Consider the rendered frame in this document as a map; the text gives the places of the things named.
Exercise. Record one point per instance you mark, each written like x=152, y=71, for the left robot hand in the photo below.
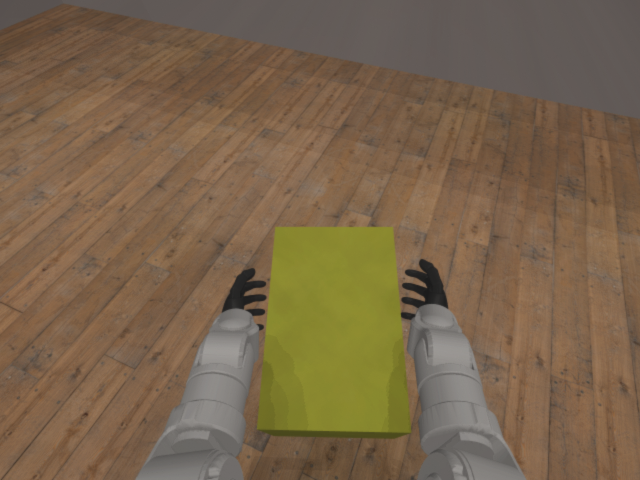
x=236, y=298

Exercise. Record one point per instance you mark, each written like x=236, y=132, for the robot left upper arm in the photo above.
x=213, y=464

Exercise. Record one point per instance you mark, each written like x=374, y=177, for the right robot hand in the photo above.
x=433, y=294

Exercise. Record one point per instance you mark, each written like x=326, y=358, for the robot right upper arm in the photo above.
x=450, y=463

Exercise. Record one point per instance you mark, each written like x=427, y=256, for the robot left forearm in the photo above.
x=210, y=415

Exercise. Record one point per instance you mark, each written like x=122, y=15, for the carton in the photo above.
x=334, y=363

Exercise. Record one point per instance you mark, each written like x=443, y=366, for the robot right forearm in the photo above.
x=454, y=410

